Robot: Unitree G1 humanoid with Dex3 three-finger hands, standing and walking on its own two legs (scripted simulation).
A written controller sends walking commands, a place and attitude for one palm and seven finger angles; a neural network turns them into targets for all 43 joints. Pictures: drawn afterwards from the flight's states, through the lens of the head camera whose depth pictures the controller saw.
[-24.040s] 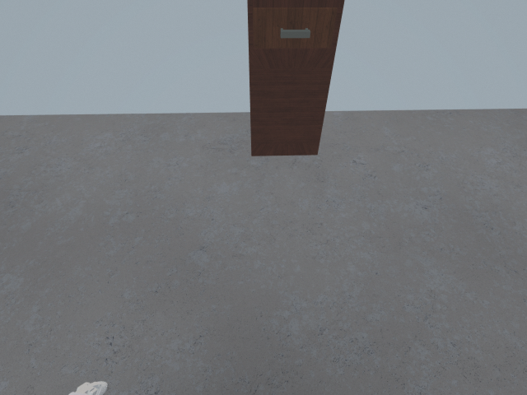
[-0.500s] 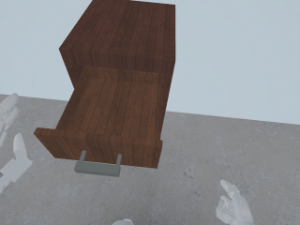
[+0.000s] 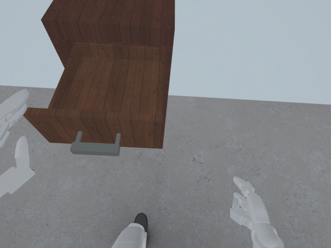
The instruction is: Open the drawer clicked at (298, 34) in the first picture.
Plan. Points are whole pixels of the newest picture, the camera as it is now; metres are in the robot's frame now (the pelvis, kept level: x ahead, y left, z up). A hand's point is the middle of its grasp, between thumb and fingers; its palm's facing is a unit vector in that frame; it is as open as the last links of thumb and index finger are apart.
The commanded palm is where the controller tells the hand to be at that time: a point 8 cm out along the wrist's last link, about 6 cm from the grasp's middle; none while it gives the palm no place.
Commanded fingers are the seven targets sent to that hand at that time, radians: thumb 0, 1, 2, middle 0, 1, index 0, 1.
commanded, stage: step back with the hand held close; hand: left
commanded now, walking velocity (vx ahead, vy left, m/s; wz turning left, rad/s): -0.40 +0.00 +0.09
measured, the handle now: (97, 142) +0.37 +0.22 -0.05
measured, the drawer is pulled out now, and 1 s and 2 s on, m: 0.29 0.29 0.29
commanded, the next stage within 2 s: stop stepping back and stand still in 0.02 s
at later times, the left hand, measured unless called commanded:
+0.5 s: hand out of the picture +0.07 +0.21 +0.18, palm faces +0.35 -0.77 -0.53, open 7.4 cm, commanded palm +0.01 +0.26 +0.19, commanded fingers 0.00 0.90 0.90 -0.20 -0.30 -0.20 -0.30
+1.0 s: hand out of the picture +0.07 +0.24 +0.11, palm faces +0.35 -0.81 -0.47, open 7.4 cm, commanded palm none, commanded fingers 0.00 0.90 0.90 -0.20 -0.30 -0.20 -0.30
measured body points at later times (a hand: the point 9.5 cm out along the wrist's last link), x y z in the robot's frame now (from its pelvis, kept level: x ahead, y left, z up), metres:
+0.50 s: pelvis -0.09 -0.03 +0.01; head -0.07 -0.03 +0.46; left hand +0.05 +0.25 +0.21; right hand +0.08 -0.24 -0.08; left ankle -0.07 +0.08 -0.71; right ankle -0.09 -0.11 -0.73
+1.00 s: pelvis -0.11 -0.02 +0.01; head -0.10 -0.03 +0.46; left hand +0.05 +0.28 +0.14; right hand +0.08 -0.24 -0.09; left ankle -0.10 +0.10 -0.73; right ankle -0.09 -0.11 -0.73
